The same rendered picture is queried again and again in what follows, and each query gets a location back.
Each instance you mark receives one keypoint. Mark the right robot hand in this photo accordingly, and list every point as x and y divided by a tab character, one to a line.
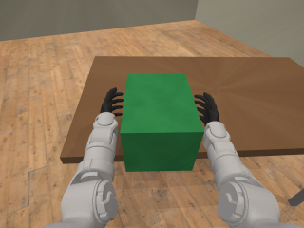
210	111

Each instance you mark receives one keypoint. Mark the robot right forearm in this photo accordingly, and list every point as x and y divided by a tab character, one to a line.
223	157

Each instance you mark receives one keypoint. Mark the left robot hand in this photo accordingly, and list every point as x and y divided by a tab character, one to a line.
108	102

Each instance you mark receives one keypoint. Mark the left robot upper arm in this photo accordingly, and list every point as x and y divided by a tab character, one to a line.
90	204

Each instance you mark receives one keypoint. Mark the robot left forearm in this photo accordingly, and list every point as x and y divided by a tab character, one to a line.
100	152

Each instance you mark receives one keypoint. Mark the carton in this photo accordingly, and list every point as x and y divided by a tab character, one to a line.
161	128

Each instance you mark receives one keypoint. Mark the right robot upper arm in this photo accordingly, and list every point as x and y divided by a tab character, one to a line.
244	205

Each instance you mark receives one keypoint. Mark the table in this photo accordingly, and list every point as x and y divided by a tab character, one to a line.
260	101

